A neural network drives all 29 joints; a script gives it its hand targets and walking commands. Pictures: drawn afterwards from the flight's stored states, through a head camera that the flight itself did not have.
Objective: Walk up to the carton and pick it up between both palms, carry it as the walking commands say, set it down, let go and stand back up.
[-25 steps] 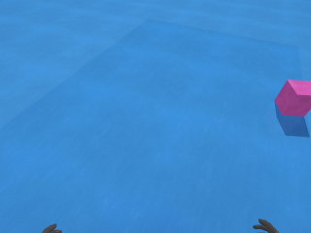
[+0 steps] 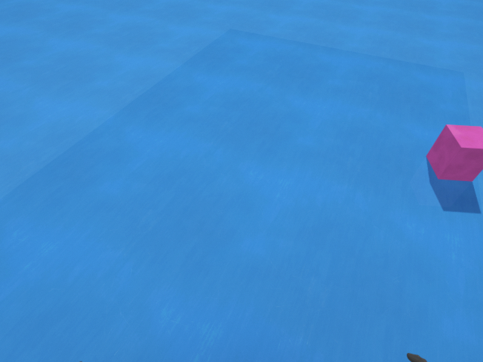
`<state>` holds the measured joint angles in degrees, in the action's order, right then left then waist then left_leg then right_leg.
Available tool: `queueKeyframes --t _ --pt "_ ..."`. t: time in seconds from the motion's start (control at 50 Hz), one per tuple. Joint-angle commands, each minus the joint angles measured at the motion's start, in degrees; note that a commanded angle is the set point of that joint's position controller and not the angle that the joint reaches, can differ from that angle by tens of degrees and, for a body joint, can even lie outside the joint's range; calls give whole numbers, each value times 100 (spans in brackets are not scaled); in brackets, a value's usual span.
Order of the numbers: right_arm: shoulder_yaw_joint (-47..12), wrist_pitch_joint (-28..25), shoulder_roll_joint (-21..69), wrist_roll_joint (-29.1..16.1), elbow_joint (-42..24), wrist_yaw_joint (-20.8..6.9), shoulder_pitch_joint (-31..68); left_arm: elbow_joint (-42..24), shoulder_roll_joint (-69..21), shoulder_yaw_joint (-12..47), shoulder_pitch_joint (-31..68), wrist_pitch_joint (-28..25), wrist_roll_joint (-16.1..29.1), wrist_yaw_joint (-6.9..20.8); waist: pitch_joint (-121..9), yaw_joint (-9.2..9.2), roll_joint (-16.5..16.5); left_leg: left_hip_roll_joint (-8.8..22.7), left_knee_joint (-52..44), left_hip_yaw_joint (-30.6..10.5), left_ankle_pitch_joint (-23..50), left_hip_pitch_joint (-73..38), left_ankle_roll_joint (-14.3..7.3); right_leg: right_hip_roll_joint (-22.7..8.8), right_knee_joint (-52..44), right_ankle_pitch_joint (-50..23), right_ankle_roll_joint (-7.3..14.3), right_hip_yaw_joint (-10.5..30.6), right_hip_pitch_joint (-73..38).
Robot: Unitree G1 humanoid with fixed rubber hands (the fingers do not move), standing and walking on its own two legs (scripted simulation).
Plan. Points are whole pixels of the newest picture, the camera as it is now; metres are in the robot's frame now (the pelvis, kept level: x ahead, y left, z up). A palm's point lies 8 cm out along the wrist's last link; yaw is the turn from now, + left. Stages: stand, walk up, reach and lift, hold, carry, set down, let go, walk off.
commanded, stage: walk up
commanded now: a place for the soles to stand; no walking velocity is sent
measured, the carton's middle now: (459, 153) +1.33 -1.31 -0.66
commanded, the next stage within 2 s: none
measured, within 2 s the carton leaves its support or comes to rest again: neither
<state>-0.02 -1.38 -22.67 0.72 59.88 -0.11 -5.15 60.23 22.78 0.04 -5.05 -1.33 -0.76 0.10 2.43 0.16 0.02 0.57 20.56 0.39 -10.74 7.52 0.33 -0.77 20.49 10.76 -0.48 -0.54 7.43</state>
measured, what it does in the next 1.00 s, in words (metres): walks ahead, turning right: right foot, then left foot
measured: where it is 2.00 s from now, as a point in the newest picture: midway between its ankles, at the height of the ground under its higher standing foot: (368, 270)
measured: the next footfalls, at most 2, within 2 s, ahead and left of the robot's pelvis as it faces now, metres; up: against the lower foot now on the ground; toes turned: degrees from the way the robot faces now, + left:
right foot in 0.30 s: +0.12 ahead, -0.23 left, +0.00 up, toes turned -22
left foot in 0.64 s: +0.34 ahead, -0.08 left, +0.00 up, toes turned -21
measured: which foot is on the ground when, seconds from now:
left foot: down 0.00-0.30, up 0.32-0.62, down 0.64-1.00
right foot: down 0.00-0.02, up 0.04-0.28, down 0.30-0.64, up 0.66-1.00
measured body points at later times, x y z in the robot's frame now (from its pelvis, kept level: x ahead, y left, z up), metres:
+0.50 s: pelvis +0.10 -0.11 -0.01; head +0.10 -0.12 +0.44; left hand +0.30 +0.19 -0.09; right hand +0.12 -0.48 -0.09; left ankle +0.17 +0.01 -0.71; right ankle +0.08 -0.22 -0.75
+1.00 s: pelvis +0.30 -0.22 -0.01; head +0.32 -0.23 +0.44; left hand +0.68 -0.14 -0.07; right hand +0.06 -0.52 -0.07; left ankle +0.30 -0.07 -0.75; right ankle +0.32 -0.42 -0.73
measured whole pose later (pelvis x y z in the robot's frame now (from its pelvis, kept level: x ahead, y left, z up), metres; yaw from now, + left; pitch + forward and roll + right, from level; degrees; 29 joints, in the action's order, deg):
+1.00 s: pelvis +0.30 -0.22 -0.01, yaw -38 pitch +1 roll +1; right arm 4.5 -7.7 -32.1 1.2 45.5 -1.7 -24.9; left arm 41.9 28.4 -5.1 -1.9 -1.9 -0.5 8.9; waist 1.6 -6.7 2.2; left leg 6.5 22.9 15.6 -19.8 2.1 2.6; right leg -4.6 33.2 8.6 2.5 -2.4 29.5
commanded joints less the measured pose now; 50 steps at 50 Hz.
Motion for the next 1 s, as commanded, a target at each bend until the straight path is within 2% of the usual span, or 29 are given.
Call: queueKeyframes --t 0.0,0.02,0.04,0.06,0.12,0.18,0.24,0.26,0.28,0.3,0.32,0.34,0.36,0.38,0.42,0.44,0.48,0.54,0.58,0.6,0.62,0.64,0.66,0.68,0.7,0.72,0.76,0.88,0.98 --pt "709 -259 -1902 -36 -657 -58 -322 -1218 1470 -602 222 123 -214 316 -347 -195 115 765 141 -108 -1577 -1488 -601 -308 248 1269 460 778 2072" --pt "885 -357 -2094 92 -635 15 -949 -1538 1246 -588 872 133 -259 555 -275 -642 -282 1530 -381 -1034 -2549 -1877 -933 -147 1384 1869 379 629 3286" --pt "971 -436 -2273 137 -754 64 -1151 -1879 1118 -590 1194 180 -333 680 -141 -778 -653 2687 -1161 -1871 -2944 -1725 -1289 -367 2659 1497 224 427 4019" --pt "969 -492 -2185 128 -975 85 -764 -1880 1201 -635 956 197 -342 750 -133 -485 -278 3039 -1283 -1904 -2632 -1127 -1430 -751 3155 1296 91 583 3991" --pt "975 -550 -1959 164 -1321 61 28 -1649 1322 -827 92 222 -221 1033 -152 14 -635 2438 -1346 -456 -1796 -328 -1222 -1022 3070 753 -165 475 3006" --pt "988 -526 -2042 249 -1344 12 125 -1766 1213 -820 150 212 -104 1182 -70 59 -783 1890 -1121 794 -1660 518 -916 -830 2170 612 -111 -239 1785" --pt "936 -419 -2040 230 -1392 -45 205 -1692 1315 -853 -247 183 -42 1148 -99 219 -750 1754 -468 973 -2427 945 -874 -409 1866 540 42 -819 1072" --pt "896 -375 -2006 203 -1433 -65 195 -1634 1412 -890 -493 162 -60 1100 -85 325 -529 1687 25 1042 -2740 1136 -835 -294 1662 602 106 -902 799" --pt "826 -324 -1865 195 -1456 -80 65 -1522 1550 -948 -921 123 -92 1021 -201 495 -24 1473 1046 1168 -2647 1391 -780 -115 1506 957 212 -867 352" --pt "713 -292 -1597 155 -1599 -114 138 -1318 1854 -1069 -1866 62 -129 892 -374 958 866 1051 3183 1474 -1817 2129 -617 -235 866 1769 580 -132 -520" --pt "507 -339 -1154 2 -1934 -160 131 -1489 2651 -1223 -1968 -1 -126 781 -338 963 2647 -21 4861 1154 -2704 4142 -229 -1663 -1087 3949 1434 3752 -822" --pt "540 -375 -1693 -113 -1956 -148 206 -1684 2655 -1191 -1320 -13 -20 709 -351 566 1252 630 4833 -137 -2180 3944 -207 -2053 -1301 4493 1688 4260 -599" --pt "667 -441 -1976 -139 -1838 -163 92 -1793 2469 -1155 -1084 -20 7 664 -377 366 728 715 4736 -133 -1782 3618 -214 -1923 -1194 4325 1656 3859 -378" --pt "696 -482 -2000 -97 -1752 -163 -60 -1907 2227 -1074 -885 -53 13 631 -229 211 531 831 4393 -132 -1460 3348 -186 -1721 -1047 3613 1518 3219 4" --pt "691 -488 -1917 -5 -1559 -183 -559 -2018 1957 -995 -594 -80 -16 624 -156 25 781 663 3322 33 -1420 2453 -81 -1115 -845 2370 1302 2031 683" --pt "701 -471 -1843 25 -1559 -214 -709 -2066 1884 -963 -647 -86 -25 654 -127 6 943 547 2921 150 -1400 2160 -38 -996 -803 2134 1351 1793 855" --pt "711 -470 -1769 52 -1687 -235 -638 -2162 1820 -935 -842 -98 -44 689 -58 79 1011 445 2458 256 -1181 2040 -36 -1042 -829 2189 1440 1792 899" --pt "707 -548 -1650 72 -1813 -259 -587 -2348 1774 -905 -764 -123 -63 678 67 24 891 386 1878 302 -537 1635 -126 -1053 -796 2118 1351 1742 1209" --pt "749 -624 -1603 61 -1705 -240 -1132 -2472 1693 -853 -495 -133 -66 668 9 -320 689 277 1312 355 -97 606 -176 -880 -338 2202 1186 1544 1801" --pt "819 -672 -1681 90 -1571 -186 -1635 -2522 1504 -782 -464 -133 -70 668 -148 -570 342 130 1070 360 -143 -379 -229 -615 334 2203 1024 1333 2370" --pt "910 -721 -1894 146 -1443 -93 -2336 -2574 1222 -688 -523 -137 -55 656 -400 -899 -492 427 466 -171 -1056 -1401 -342 -128 1737 2037 836 949 3065" --pt "1039 -789 -2524 229 -1504 -15 -2786 -2726 801 -560 -501 -201 -6 619 -544 -1066 -1835 2292 -894 -3306 -3466 -1836 -744 813 3774 1880 425 718 4217" --pt "1041 -807 -2632 23 -1803 5 -1959 -2516 1453 -673 -933 -179 -70 528 -477 -539 -921 2925 -1462 -4156 -4433 -981 -1025 333 4672 1445 290 1293 4084" --pt "911 -789 -2388 -79 -1948 -15 -1303 -2283 1825 -754 -1046 -197 -47 532 -200 -203 -384 2723 -1272 -3521 -3956 -397 -1123 -80 4743 902 184 1200 3800" --pt "828 -783 -2098 -82 -1986 -56 -1072 -2156 1792 -786 -1057 -211 -29 567 -50 -74 -306 2323 -1043 -2544 -3219 -173 -1105 -370 4447 685 104 1067 3632" --pt "797 -786 -1960 -54 -1984 -67 -1125 -2126 1682 -783 -980 -204 -24 590 64 -97 -480 2052 -1012 -1846 -2698 -11 -1118 -541 4045 618 52 907 3510" --pt "817 -802 -2021 60 -1893 -103 -1488 -2087 1490 -742 -735 -172 -1 697 140 -290 -697 1842 -1108 -989 -1685 148 -1169 -564 3402 449 7 633 3161" --pt "794 -796 -2134 51 -1827 -139 -1734 -2241 1144 -644 439 -153 37 895 136 -482 -673 1572 -968 535 261 -112 -998 -440 1690 -374 134 -117 2620" --pt "750 -636 -2265 21 -1760 -116 -1631 -2154 1188 -701 585 -109 38 852 -112 -325 -779 1742 -185 883 988 -7 -925 -119 1186 -68 449 -489 1419"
